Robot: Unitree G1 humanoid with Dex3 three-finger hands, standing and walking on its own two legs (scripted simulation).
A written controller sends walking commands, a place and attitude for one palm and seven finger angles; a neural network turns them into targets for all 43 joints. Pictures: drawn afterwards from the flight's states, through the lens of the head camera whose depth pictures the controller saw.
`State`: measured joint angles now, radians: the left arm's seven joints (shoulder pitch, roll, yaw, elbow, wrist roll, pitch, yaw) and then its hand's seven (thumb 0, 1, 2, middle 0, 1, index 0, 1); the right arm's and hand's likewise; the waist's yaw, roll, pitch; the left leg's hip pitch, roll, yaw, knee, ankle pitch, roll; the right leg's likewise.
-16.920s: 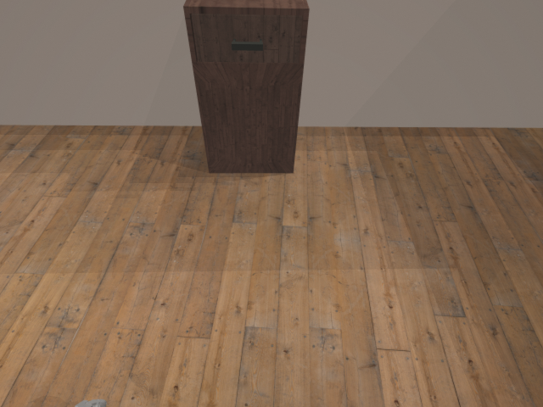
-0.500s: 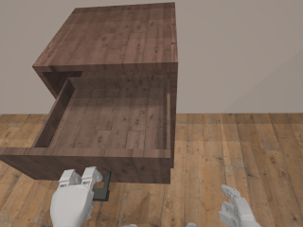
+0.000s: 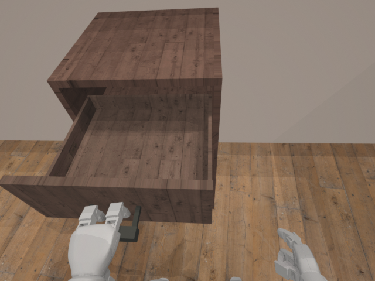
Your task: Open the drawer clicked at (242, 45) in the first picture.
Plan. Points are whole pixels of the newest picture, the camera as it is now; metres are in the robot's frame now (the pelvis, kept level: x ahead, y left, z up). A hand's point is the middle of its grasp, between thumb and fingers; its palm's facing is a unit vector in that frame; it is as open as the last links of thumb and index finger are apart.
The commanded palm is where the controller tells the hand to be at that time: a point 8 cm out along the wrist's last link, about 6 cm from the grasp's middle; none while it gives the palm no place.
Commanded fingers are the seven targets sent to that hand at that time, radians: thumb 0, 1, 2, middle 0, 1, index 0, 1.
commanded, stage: lift the hand off the handle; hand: left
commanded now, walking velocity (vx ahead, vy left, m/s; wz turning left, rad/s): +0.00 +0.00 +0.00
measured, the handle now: (111, 221) +0.23 +0.20 +0.00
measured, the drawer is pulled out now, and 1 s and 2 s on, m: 0.30 0.30 0.30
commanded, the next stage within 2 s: draw the hand back to the body in 1.40 s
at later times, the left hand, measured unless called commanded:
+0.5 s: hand (103, 237) +0.20 +0.19 +0.02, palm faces +0.01 -0.14 -0.99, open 13.3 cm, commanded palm +0.17 +0.19 +0.09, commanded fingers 0.00 -0.50 0.30 -0.30 -1.20 -0.30 -1.20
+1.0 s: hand (87, 223) +0.20 +0.20 +0.09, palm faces +0.08 -0.18 -0.98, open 13.6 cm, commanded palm +0.17 +0.19 +0.16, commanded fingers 0.00 -0.50 0.30 -0.30 -1.20 -0.30 -1.20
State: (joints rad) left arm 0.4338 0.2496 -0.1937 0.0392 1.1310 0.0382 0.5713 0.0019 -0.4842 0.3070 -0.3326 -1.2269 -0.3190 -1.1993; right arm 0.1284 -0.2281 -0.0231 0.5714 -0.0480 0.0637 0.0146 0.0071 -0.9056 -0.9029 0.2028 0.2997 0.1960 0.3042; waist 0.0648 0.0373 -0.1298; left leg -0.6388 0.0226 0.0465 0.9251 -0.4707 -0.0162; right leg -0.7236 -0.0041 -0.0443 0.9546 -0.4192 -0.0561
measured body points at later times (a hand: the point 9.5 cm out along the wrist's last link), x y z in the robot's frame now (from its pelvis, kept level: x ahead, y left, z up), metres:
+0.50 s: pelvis +0.01 +0.00 +0.02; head +0.02 -0.03 +0.47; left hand +0.19 +0.20 +0.07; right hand +0.21 -0.21 -0.08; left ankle -0.01 +0.13 -0.68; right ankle +0.03 -0.08 -0.68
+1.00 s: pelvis +0.02 +0.01 +0.04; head +0.02 -0.03 +0.48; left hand +0.19 +0.20 +0.15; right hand +0.24 -0.18 -0.05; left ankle -0.01 +0.13 -0.68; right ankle +0.03 -0.08 -0.68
